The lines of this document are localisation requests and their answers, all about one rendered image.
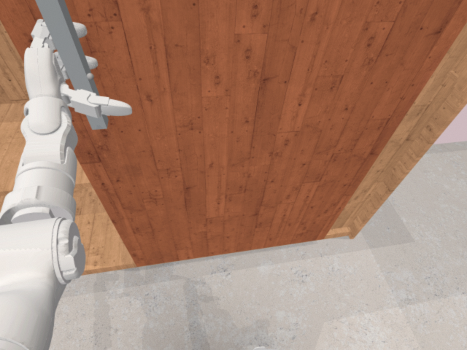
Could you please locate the left robot hand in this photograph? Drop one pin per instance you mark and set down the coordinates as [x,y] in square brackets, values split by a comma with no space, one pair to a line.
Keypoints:
[44,72]

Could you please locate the robot left forearm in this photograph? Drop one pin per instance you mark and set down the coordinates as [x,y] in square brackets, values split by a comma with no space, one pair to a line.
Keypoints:
[46,176]

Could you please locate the wardrobe door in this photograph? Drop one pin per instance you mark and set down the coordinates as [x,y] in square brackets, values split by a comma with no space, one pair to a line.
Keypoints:
[253,121]
[432,96]

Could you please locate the left robot upper arm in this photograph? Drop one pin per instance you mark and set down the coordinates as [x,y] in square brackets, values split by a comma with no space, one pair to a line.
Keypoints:
[37,260]

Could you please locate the handle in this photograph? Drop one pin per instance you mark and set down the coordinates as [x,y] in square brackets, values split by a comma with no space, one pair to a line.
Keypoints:
[461,82]
[59,23]

